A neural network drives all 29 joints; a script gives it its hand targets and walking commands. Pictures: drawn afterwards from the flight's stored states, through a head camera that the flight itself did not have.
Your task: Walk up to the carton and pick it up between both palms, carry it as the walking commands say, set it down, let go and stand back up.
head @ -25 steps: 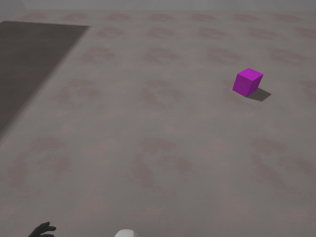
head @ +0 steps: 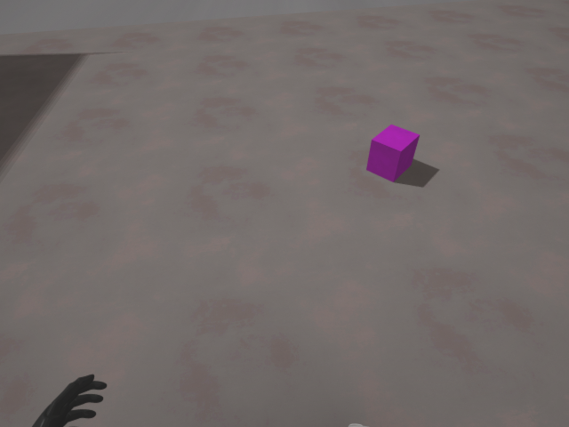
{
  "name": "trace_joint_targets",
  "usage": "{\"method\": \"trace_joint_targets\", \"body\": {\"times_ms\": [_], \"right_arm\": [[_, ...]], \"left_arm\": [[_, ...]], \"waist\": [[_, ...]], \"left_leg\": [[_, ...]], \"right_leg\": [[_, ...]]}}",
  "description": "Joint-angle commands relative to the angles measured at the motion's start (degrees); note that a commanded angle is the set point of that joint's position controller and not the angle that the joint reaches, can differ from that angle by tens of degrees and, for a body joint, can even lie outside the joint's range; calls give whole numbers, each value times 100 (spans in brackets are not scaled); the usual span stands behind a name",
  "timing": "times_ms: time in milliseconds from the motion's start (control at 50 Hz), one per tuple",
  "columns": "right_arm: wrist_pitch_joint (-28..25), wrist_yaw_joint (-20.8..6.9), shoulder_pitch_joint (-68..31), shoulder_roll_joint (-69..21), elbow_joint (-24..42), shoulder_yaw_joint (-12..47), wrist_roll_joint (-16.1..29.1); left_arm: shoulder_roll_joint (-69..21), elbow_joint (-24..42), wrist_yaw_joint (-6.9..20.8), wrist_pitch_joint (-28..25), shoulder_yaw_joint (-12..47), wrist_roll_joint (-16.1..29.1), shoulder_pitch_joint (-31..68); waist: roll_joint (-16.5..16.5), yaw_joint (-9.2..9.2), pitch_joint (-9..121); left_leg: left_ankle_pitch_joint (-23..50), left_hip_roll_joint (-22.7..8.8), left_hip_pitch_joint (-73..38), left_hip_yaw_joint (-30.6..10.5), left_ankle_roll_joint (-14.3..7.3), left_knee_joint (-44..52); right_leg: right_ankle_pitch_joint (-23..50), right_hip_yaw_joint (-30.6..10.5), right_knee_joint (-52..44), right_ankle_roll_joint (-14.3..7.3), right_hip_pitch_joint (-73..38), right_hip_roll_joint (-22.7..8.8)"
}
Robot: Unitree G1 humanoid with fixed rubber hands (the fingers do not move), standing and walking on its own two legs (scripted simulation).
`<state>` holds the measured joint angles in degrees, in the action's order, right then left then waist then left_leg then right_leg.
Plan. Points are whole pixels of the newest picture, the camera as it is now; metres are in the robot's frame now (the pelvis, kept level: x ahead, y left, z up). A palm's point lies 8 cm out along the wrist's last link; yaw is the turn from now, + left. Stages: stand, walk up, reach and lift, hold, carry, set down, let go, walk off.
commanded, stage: walk up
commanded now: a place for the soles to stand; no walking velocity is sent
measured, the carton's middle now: (392, 152) +1.61 -0.59 -0.63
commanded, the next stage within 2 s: none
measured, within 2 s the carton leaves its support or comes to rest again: neither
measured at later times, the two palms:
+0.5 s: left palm (152, 322) +0.32 +0.24 -0.06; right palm (525, 285) +0.35 -0.40 -0.03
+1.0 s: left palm (245, 236) +0.49 +0.09 -0.04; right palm (518, 180) +0.63 -0.53 -0.03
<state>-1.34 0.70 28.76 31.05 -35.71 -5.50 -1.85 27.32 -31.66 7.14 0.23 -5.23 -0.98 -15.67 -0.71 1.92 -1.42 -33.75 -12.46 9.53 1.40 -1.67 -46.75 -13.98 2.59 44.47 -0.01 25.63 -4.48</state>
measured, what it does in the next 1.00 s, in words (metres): walks ahead: left foot, then right foot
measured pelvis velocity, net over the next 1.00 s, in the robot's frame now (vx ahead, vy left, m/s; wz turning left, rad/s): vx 0.49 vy -0.24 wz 0.03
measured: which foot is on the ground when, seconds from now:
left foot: up 0.00-0.32, down 0.34-0.70, up 0.72-1.00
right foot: down 0.00-0.36, up 0.38-0.68, down 0.70-1.00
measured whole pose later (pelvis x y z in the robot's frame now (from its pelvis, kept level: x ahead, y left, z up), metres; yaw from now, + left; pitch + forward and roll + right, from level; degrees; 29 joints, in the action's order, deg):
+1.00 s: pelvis +0.49 -0.24 +0.03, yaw +2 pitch -5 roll +2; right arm -0.4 -0.4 18.5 24.6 -33.4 -2.3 0.3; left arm 25.1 -35.0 2.7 1.1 -3.9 -1.0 -26.6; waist 0.9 -4.8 -4.4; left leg -16.6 -1.1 30.2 4.5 -1.4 -48.2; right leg -19.8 8.0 32.5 -3.8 8.1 -1.5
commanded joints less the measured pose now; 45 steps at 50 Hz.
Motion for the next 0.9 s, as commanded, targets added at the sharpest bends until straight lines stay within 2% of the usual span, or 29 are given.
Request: {"method": "trace_joint_targets", "body": {"times_ms": [0, 40, 80, 120, 160, 200, 240, 260, 280, 300, 320, 340, 360, 420, 460, 480, 520, 560, 600, 620, 640, 660, 680, 700, 720, 740, 780, 800, 880], "right_arm": [[-189, 38, -1200, 763, 1115, -233, 293], [-126, -21, -798, 633, 852, -214, 282], [-114, -45, -660, 683, 656, -199, 238], [-129, -84, -1077, 620, 819, -135, 156], [-138, -140, -844, 406, 728, -64, 216], [-182, -92, -778, 343, 656, -127, 177], [-134, 0, -377, 276, 621, -122, 177], [-144, 83, -25, 454, 579, -187, 135], [-175, 185, 249, 777, 522, -292, 40], [-168, 303, 691, 1367, 563, -494, -75], [-123, 370, 622, 1284, 772, -430, -85], [-162, 425, 651, 1360, 770, -376, 15], [-182, 451, 362, 1220, 734, -324, 10], [-324, 359, -536, 1081, 753, -271, -34], [-333, 294, -573, 1103, 756, -257, 0], [-359, 249, -645, 1219, 814, -299, -18], [-359, 171, -813, 1195, 832, -343, 40], [-350, 145, -1240, 1196, 931, -349, 39], [-297, 130, -1003, 1142, 867, -350, 41], [-261, 115, -1185, 1115, 883, -347, 8], [-240, 85, -1268, 939, 888, -274, 46], [-209, 61, -843, 655, 859, -187, 64], [-200, 20, -855, 183, 1134, 6, 221], [-146, 112, -864, 380, 1181, -41, 267], [-60, 206, -784, 864, 1018, -283, 294], [-53, 185, -899, 844, 902, -230, 290], [-38, 123, -348, 773, 482, -261, 318], [-32, 66, -518, 771, 456, -217, 324], [-22, -36, -990, 600, 653, -161, 204]], "left_arm": [[1657, 201, -519, -167, -505, 108, -1158], [1612, 208, -615, -164, -437, 123, -776], [1429, 218, -600, -180, -380, 63, -377], [1225, 269, -551, -181, -316, 48, -363], [1159, 350, -497, -204, -261, 19, 2], [1088, 240, -447, -180, -215, -2, -284], [1034, 210, -412, -176, -191, -1, -381], [895, 305, -383, -178, -144, -5, -450], [725, 327, -363, -169, -115, -61, -544], [470, 529, -319, -183, -82, -50, -696], [1029, 744, -412, -94, -288, -104, -531], [979, 899, -441, -86, -307, -108, -363], [1049, 826, -390, -94, -255, -191, -374], [898, 600, -197, -26, -242, -102, -450], [894, 513, -146, 18, -272, -84, -505], [826, 572, -84, 51, -237, -73, -498], [739, 615, 7, 42, -213, -22, -267], [696, 532, 60, 83, -288, 26, -418], [811, 514, 34, 114, -365, -6, -504], [871, 462, -31, 98, -398, 13, -764], [945, 309, -84, 64, -434, 27, -1000], [1375, 145, -196, 34, -594, -10, -1563], [1738, 277, -368, -42, -633, -76, -1879], [1897, 455, -470, -41, -575, 11, -1561], [1656, 478, -469, -49, -528, 90, -1073], [1524, 531, -506, -66, -526, 135, -845], [1581, 495, -578, -60, -435, 84, -539], [1538, 528, -560, -35, -431, 64, -301], [1129, 369, -559, -101, -256, 39, -501]], "waist": [[637, -892, -416], [794, -629, -606], [1288, -418, -547], [1007, -465, -985], [1250, -271, -665], [643, -266, -416], [727, -86, 16], [392, 95, 423], [-163, 325, 569], [-1500, 585, 1044], [-732, 561, 1134], [-426, 554, 476], [-21, 386, 321], [-392, -27, -167], [-476, -126, -249], [-955, -188, -478], [-1246, -177, -359], [-1095, -458, -564], [-917, -517, -276], [-804, -731, -310], [-238, -923, -423], [1455, -1226, 201], [2297, -1406, 174], [1752, -1118, -293], [1406, -878, -552], [1054, -746, -440], [1527, -486, -353], [1535, -448, -443], [731, -451, -1031]], "left_leg": [[369, 807, 3961, -604, -67, -3169], [893, 658, 3318, -664, -48, -2438], [1181, 642, 2734, -489, 37, -1563], [1096, 695, 2405, -82, 31, -506], [1925, 911, 1698, 162, -27, 395], [2546, 1247, 980, 500, -16, 728], [2894, 1337, 66, 472, -200, 1104], [2641, 1310, -717, 210, -365, 1191], [1621, 799, -1511, -556, -684, 1470], [436, -906, -2190, -3121, -1517, 2173], [-311, -1556, -2227, -4485, -1933, 2667], [-145, -1584, -1909, -4373, -1896, 2875], [-179, -1305, -1572, -3528, -1720, 2695], [259, -700, -184, -2015, -1413, 2877], [93, -441, 324, -1442, -1219, 2964], [-24, -485, 722, -1263, -1197, 3110], [-62, -110, 1153, -597, -991, 3139], [-638, -48, 2065, -297, -753, 2872], [-811, -35, 2191, -226, -650, 2510], [-904, 71, 2259, -48, -545, 2006], [-918, 228, 2719, 105, -351, 1181], [-383, 721, 3057, 312, -192, -732], [-390, 1392, 3567, -177, 88, -2466], [-168, 1426, 3917, -605, 115, -3061], [381, 964, 3809, -602, 92, -3019], [610, 887, 3447, -720, -4, -2848], [865, 743, 2896, -439, 32, -2342], [897, 758, 2526, -331, 28, -1797], [1385, 928, 2123, 29, 61, -421]], "right_leg": [[-1925, -3710, -2693, -1431, -2629, -1562], [-1894, -2468, -2723, -1234, -1692, -1382], [-1155, -2150, -2825, -1329, -1274, -1325], [-1082, -1737, -3004, -1367, -544, -1287], [-846, -877, -2731, -1240, -695, -800], [-163, -771, -2360, -981, -608, -732], [177, -396, -1653, -781, -544, -553], [371, -301, -974, -701, -341, -396], [651, -18, 313, -377, 270, -159], [-1033, 306, 2420, 83, 1491, 500], [-2267, -707, 3357, 93, 1834, 419], [-2186, -1153, 3699, 117, 2372, 297], [-1501, -928, 3458, -8, 2392, -29], [-1128, -753, 2249, -67, 1522, -220], [-866, -569, 1560, -67, 1068, -249], [-614, -461, 1287, -39, 906, -351], [-100, -183, 253, -8, 134, -216], [610, -12, -19, 22, -1008, -148], [389, 300, -43, -71, -1682, 4], [172, 247, -158, -89, -1925, 30], [-127, 92, -522, -124, -2428, 52], [-1168, -422, -1106, -370, -3503, -95], [-2812, -2648, -2406, -563, -3087, -1196], [-3271, -3822, -3185, -922, -2669, -1640], [-2990, -3593, -3121, -1103, -2323, -1648], [-2570, -2989, -2892, -973, -1995, -1461], [-2345, -2293, -2850, -1150, -1559, -1412], [-2370, -1905, -2914, -1307, -1232, -1337], [-1568, -1261, -3294, -997, -514, -1037]]}}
